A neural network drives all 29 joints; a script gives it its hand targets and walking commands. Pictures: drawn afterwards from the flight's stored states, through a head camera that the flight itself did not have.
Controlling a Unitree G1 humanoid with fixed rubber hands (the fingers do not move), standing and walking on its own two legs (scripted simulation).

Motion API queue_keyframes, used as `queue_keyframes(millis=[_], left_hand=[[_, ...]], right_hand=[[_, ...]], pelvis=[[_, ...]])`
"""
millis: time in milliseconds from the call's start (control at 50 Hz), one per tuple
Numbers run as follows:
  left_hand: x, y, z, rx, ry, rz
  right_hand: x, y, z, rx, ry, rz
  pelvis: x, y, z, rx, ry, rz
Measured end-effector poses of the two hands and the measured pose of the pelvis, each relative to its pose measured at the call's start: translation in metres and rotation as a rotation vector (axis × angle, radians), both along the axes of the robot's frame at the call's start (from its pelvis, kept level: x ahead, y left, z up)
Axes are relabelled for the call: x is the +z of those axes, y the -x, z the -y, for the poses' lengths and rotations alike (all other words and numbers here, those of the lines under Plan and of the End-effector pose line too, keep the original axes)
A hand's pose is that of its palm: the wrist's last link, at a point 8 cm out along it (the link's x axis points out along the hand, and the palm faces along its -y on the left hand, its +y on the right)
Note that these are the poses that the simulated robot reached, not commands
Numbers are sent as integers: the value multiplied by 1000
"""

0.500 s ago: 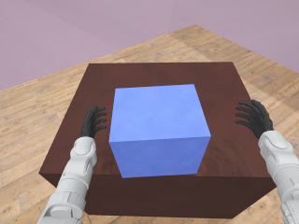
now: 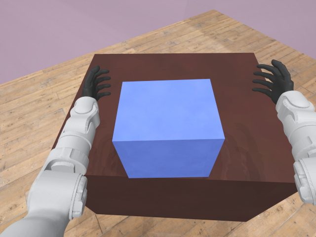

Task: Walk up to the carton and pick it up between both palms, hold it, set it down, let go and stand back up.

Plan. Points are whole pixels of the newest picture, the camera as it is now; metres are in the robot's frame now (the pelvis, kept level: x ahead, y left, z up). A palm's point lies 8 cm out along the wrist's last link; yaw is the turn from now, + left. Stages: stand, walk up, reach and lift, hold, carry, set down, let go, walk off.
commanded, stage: reach and lift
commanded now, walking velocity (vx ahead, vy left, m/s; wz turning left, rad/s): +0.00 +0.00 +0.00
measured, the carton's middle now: (167, 131) +0.43 +0.01 -0.02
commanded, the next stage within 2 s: none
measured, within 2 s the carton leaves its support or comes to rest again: neither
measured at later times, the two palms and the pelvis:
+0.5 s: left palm (99, 120) +0.43 +0.20 +0.04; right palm (255, 113) +0.43 -0.24 +0.05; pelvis +0.00 +0.00 -0.01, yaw +1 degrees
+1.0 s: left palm (109, 127) +0.43 +0.18 +0.01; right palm (242, 118) +0.44 -0.22 +0.01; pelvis -0.02 +0.00 -0.04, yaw +1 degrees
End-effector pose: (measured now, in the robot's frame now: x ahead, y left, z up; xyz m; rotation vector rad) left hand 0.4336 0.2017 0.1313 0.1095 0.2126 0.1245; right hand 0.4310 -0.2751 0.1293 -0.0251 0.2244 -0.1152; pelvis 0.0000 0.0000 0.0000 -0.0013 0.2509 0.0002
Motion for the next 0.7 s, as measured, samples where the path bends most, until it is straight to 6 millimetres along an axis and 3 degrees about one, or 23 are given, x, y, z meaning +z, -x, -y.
queue_keyframes(millis=[120,200,280,460,560,700], left_hand=[[-3,-11,2,-16,5,-27],[-13,-14,8,-29,12,-45],[-32,-11,10,-36,12,-58],[-83,7,-2,3,-10,-81],[-90,6,1,9,-18,-63],[-100,3,13,-10,4,-64]], right_hand=[[10,-13,-4,1,3,14],[6,-19,-9,6,13,-3],[-13,-18,-14,7,28,-39],[-77,-3,-30,0,10,-77],[-90,-4,-34,-1,-5,-45],[-99,1,-20,-33,35,-68]], pelvis=[[-1,0,1,6,1,-14],[-1,-1,2,8,2,-27],[-2,-2,2,10,2,-44],[-9,1,-2,17,7,-127],[-16,5,-4,14,9,-182],[-23,11,-2,1,4,-195]])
